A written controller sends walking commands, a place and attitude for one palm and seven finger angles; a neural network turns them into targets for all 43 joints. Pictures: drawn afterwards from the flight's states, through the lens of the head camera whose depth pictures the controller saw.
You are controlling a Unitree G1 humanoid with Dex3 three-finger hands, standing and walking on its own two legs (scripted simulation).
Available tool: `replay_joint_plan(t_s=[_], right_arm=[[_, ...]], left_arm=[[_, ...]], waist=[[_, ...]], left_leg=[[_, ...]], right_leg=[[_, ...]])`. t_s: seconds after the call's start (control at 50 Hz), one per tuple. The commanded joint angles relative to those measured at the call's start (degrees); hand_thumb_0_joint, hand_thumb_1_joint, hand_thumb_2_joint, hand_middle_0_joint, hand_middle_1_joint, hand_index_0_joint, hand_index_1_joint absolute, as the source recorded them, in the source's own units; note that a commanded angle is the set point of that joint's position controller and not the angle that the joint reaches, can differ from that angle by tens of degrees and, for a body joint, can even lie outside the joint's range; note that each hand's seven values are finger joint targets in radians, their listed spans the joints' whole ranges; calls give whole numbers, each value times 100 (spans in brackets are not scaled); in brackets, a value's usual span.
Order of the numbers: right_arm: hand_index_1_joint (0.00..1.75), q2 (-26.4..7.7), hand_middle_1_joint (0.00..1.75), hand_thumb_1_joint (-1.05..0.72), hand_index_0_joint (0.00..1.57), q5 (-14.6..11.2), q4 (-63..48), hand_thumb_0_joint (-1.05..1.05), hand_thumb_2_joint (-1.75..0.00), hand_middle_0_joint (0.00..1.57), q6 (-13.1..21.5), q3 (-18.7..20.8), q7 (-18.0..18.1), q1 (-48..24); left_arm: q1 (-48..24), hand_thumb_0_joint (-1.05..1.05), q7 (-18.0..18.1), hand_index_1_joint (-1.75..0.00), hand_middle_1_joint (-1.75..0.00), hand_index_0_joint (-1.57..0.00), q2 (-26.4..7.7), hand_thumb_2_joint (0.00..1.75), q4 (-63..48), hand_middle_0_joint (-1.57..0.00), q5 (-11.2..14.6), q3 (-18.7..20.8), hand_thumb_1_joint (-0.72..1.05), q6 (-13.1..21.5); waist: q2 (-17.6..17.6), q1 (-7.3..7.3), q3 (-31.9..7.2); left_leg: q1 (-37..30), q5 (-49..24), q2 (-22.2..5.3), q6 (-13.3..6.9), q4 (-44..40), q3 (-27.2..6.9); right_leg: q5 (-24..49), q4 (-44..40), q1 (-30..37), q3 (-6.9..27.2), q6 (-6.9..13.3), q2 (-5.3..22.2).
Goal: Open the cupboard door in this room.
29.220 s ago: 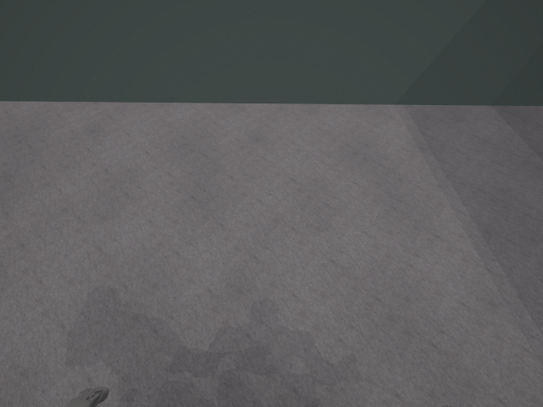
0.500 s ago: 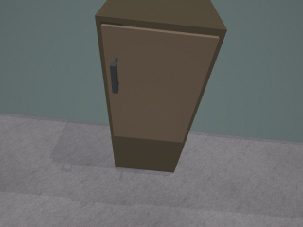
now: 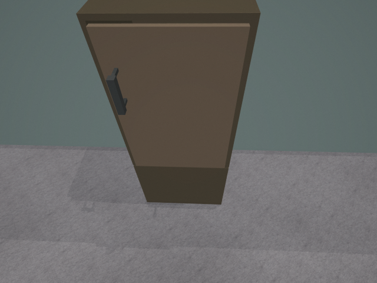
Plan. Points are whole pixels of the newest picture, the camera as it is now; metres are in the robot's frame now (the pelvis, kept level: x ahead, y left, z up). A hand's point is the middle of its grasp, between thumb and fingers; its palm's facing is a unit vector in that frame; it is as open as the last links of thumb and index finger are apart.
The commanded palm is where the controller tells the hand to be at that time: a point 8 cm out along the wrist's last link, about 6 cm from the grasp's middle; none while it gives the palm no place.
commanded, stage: come to a stop and stand still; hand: left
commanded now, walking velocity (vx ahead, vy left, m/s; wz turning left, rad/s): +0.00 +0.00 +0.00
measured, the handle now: (118, 91) +0.59 +0.22 +0.07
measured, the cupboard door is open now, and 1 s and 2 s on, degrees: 0 0 0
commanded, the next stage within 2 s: look again from close up in 0.40 s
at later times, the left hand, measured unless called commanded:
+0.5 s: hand out of the picture +0.01 +0.16 -0.17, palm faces +0.03 -0.98 -0.18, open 7.4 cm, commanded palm none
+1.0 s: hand out of the picture +0.00 +0.22 -0.17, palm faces -0.03 -0.98 -0.21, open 7.4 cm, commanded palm none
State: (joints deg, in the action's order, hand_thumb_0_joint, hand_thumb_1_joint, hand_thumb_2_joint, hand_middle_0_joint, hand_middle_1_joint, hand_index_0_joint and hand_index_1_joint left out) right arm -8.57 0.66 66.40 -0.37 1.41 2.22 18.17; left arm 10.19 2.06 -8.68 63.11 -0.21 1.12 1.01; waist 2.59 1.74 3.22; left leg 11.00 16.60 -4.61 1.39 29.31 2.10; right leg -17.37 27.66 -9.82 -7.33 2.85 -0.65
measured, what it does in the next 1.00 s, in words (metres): stands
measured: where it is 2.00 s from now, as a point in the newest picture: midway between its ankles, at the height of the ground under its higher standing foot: outside the picture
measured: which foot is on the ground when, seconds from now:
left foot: down 0.00-1.00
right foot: down 0.00-1.00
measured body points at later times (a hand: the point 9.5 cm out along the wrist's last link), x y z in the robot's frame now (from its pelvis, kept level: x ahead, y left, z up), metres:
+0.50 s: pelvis +0.02 +0.00 +0.01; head +0.04 +0.00 +0.46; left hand +0.01 +0.21 -0.16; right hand +0.03 -0.22 -0.16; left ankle -0.02 +0.15 -0.74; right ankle -0.03 -0.08 -0.74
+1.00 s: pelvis -0.01 +0.05 +0.00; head -0.01 +0.04 +0.45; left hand +0.01 +0.27 -0.15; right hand -0.03 -0.16 -0.16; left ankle -0.01 +0.14 -0.74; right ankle -0.03 -0.08 -0.74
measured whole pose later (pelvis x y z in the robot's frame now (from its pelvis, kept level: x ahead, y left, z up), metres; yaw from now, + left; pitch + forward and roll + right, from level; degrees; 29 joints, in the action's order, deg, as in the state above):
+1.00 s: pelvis -0.01 +0.05 +0.00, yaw -3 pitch -1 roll +0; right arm -7.7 1.1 62.7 1.2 -1.4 1.3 19.2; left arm 16.6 1.8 -8.9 62.1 -0.9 -0.4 -0.1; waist 0.6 0.2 1.2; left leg 10.5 15.9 0.5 -2.2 27.5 5.7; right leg -16.5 29.2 -11.4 -2.8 -1.3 3.5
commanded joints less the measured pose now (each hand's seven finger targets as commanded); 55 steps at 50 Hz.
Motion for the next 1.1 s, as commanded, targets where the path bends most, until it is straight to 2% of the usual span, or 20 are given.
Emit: replay_joint_plan(t_s=[0.0, 0.02, 0.08, 0.14, 0.24, 0.46, 0.48, 0.5, 0.52, 0.54, 0.56, 0.58, 0.6, 0.62, 0.66, 0.68, 0.72, 0.78, 0.84, 1.08], right_arm=[[30, -270, 30, -90, 20, 12, -26, 0, -90, 20, 72, 19, 12, 397], [30, -292, 30, -90, 20, 10, -41, 0, -90, 20, 61, 23, 10, 327], [30, -258, 30, -90, 20, 1, -39, 0, -90, 20, 71, -7, 19, 200], [30, -328, 30, -90, 20, -3, -81, 0, -90, 20, 90, -5, 38, 157], [30, -417, 30, -90, 20, -9, -123, 0, -90, 20, 87, -8, 57, 27], [30, -385, 30, -90, 20, -29, -83, 0, -90, 20, 90, -40, 63, 26], [30, -621, 30, -90, 20, -66, -529, 0, -90, 20, 177, -13, -38, -657], [30, -293, 30, -90, 20, -49, -808, 0, -90, 20, 124, -33, -64, -348], [30, -307, 30, -90, 20, -35, -818, 0, -90, 20, 127, -4, -63, -329], [30, -212, 30, -90, 20, -57, -784, 0, -90, 20, 152, -33, -75, -161], [30, -166, 30, -90, 20, -42, -717, 0, -90, 20, 148, -51, -98, 137], [30, -279, 30, -90, 20, -18, -673, 0, -90, 20, 182, -54, -108, 269], [30, -453, 30, -90, 20, 6, -676, 0, -90, 20, 221, -39, -85, 319], [30, -567, 30, -90, 20, 24, -709, 0, -90, 20, 225, -47, -53, 304], [30, -497, 30, -90, 20, 38, -698, 0, -90, 20, 219, -66, -31, 174], [30, -517, 30, -90, 20, 40, -737, 0, -90, 20, 207, -90, -29, 147], [30, -534, 30, -90, 20, 23, -778, 0, -90, 20, 208, -98, -35, 111], [30, -568, 30, -90, 20, 34, -752, 0, -90, 20, 214, -118, -47, 146], [30, -609, 30, -90, 20, 33, -733, 0, -90, 20, 226, -110, -52, 185], [30, -484, 30, -90, 20, 3, -474, 0, -90, 20, 273, -142, -34, 360]], left_arm=[[416, 0, -13, -30, -30, -20, -460, 90, -73, -20, 34, 41, 90, -13], [407, 0, -8, -30, -30, -20, -465, 90, -64, -20, 13, 46, 90, -20], [529, 0, -6, -30, -30, -20, -560, 90, 2, -20, 5, 49, 90, -9], [644, 0, 9, -30, -30, -20, -620, 90, 30, -20, 17, 42, 90, 29], [750, 0, 29, -30, -30, -20, -600, 90, 61, -20, 5, 13, 90, 46], [950, 0, 48, -30, -30, -20, -522, 90, 138, -20, -13, -21, 90, 34], [1536, 0, 280, -30, -30, -20, -690, 90, 310, -20, -109, 15, 90, 216], [1437, 0, 251, -30, -30, -20, -924, 90, 38, -20, -119, 82, 90, 276], [1280, 0, 201, -30, -30, -20, -827, 90, -75, -20, -115, 32, 90, 280], [1218, 0, 190, -30, -30, -20, -760, 90, -82, -20, -128, 24, 90, 264], [1007, 0, 173, -30, -30, -20, -729, 90, -156, -20, -91, 35, 90, 242], [1002, 0, 161, -30, -30, -20, -612, 90, -207, -20, -68, 4, 90, 211], [1041, 0, 145, -30, -30, -20, -466, 90, -246, -20, -43, -23, 90, 172], [1073, 0, 135, -30, -30, -20, -353, 90, -257, -20, -42, -32, 90, 127], [1014, 0, 97, -30, -30, -20, -356, 90, -225, -20, -51, -37, 90, 61], [1008, 0, 71, -30, -30, -20, -377, 90, -216, -20, -60, -44, 90, 23], [1013, 0, 38, -30, -30, -20, -371, 90, -225, -20, -72, -45, 90, -9], [1011, 0, 6, -30, -30, -20, -389, 90, -231, -20, -66, -67, 90, -33], [1021, 0, -10, -30, -30, -20, -418, 90, -243, -20, -67, -63, 90, -40], [1067, 0, -3, -30, -30, -20, -454, 90, -162, -20, -53, -68, 90, -12]], waist=[[-270, -137, 122], [-322, -133, 226], [20, -158, 287], [-96, -159, -150], [-313, -147, -233], [-351, -170, 109], [-717, -458, 157], [-636, -161, -253], [-240, -126, -359], [-340, -69, -557], [-215, 33, -733], [-174, 26, -773], [-134, -30, -738], [-159, -76, -610], [398, -159, 18], [348, -178, 248], [-56, -203, 450], [-106, -236, 611], [-190, -249, 424], [-208, -244, 78]], left_leg=[[-283, -1360, -325, -91, -684, -209], [-197, -1200, -331, -72, -684, -154], [-198, -1517, -304, -52, -707, -81], [-396, -1745, -298, -42, -688, -48], [-620, -1890, -312, -46, -706, -11], [-572, -1648, -298, -88, -897, -18], [312, -1085, -137, 11, 755, 342], [724, 501, 59, -159, 944, -40], [744, 562, 64, -197, 880, 9], [543, 491, 12, -152, 540, 85], [91, -105, 64, -154, 34, 89], [-109, -886, -22, -197, -242, -95], [-143, -1688, -265, -294, -211, -273], [-59, -1869, -392, -369, -205, -330], [230, -1722, -348, -386, -454, -347], [387, -1433, -332, -419, -592, -416], [570, -790, -299, -449, -812, -471], [710, -152, -241, -479, -1096, -577], [648, 109, -232, -493, -1209, -600], [301, -701, -169, -474, -1020, -410]], right_leg=[[1303, -790, -351, 718, -68, 814], [1057, -942, -344, 763, -112, 783], [1738, -876, -71, 743, -147, 818], [2439, -788, 313, 718, -155, 858], [2877, -758, 332, 704, -155, 874], [2375, -914, 270, 664, -168, 834], [5513, -715, 231, 1343, -575, 1217], [6260, -412, 803, 1414, -239, 1563], [6083, -359, 870, 1252, 103, 1524], [5112, -402, 705, 1033, 272, 1392], [4287, -170, 612, 763, 246, 1189], [3291, 69, 433, 708, 139, 938], [2304, 74, 204, 655, 19, 747], [1616, -23, 91, 633, -18, 617], [979, -60, -137, 627, -32, 564], [638, -77, -221, 611, -48, 507], [332, -173, -300, 631, -80, 486], [112, -223, -363, 673, -99, 496], [162, -216, -276, 673, -110, 527], [657, -246, -149, 746, -122, 635]])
